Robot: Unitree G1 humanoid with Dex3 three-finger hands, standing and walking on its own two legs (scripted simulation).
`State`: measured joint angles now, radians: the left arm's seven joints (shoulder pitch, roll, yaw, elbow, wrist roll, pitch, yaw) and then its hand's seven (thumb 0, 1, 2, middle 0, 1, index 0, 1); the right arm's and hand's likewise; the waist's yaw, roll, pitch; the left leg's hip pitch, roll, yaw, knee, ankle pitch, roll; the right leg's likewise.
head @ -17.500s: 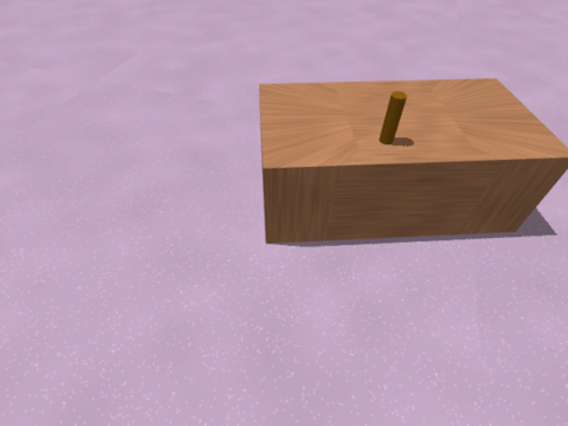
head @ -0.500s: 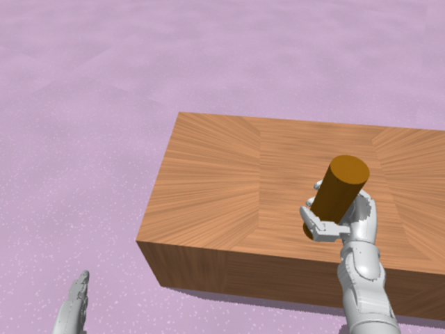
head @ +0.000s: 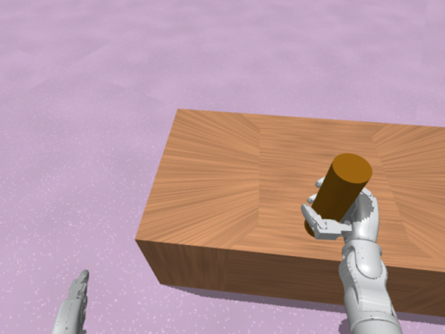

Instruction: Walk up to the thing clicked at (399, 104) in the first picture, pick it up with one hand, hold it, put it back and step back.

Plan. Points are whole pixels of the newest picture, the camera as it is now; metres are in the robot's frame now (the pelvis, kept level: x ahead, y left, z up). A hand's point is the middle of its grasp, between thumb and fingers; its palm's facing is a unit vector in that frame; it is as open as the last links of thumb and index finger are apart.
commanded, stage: hold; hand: right
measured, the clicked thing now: (332, 201) +0.34 -0.17 +0.08
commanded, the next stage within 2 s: crouch in 0.90 s
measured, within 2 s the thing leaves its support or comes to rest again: neither
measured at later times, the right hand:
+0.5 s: hand (323, 213) +0.33 -0.16 +0.05, palm faces +0.19 +0.98 +0.02, open 7.9 cm
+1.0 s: hand (321, 210) +0.34 -0.16 +0.05, palm faces +0.17 +0.99 +0.01, open 7.9 cm
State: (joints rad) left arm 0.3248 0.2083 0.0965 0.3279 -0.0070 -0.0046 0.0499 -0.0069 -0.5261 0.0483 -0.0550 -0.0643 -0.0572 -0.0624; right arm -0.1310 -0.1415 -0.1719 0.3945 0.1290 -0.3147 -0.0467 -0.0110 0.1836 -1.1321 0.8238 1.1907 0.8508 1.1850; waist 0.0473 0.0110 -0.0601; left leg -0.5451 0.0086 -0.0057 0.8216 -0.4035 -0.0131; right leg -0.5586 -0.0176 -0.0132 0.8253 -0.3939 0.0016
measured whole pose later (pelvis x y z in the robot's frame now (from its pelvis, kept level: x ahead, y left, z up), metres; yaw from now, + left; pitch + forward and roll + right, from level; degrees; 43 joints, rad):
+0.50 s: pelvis +0.00 +0.00 +0.00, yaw +0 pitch +7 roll +0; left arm 0.34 0.21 0.10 0.30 -0.01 0.00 0.04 -0.01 -0.52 0.04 -0.06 -0.06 -0.06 -0.06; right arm -0.10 -0.13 -0.17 0.39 0.12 -0.31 -0.05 -0.01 0.19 -1.14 0.83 1.19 0.85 1.18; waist 0.05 0.01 -0.06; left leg -0.54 0.01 -0.01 0.82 -0.40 -0.01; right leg -0.56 -0.02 -0.01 0.82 -0.39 0.00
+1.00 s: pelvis +0.00 +0.00 +0.00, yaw +0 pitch +7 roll +0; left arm 0.34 0.20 0.09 0.31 -0.01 0.00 0.05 -0.01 -0.52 0.04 -0.06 -0.06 -0.06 -0.06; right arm -0.13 -0.14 -0.16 0.40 0.12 -0.31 -0.05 -0.01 0.19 -1.14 0.83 1.19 0.86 1.18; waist 0.05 0.02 -0.06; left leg -0.55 0.01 -0.01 0.82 -0.40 -0.01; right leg -0.56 -0.02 -0.02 0.82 -0.39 0.00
